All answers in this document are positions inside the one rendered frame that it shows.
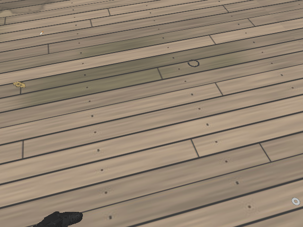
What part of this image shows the robot left hand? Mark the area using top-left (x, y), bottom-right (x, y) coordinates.
top-left (33, 211), bottom-right (83, 227)

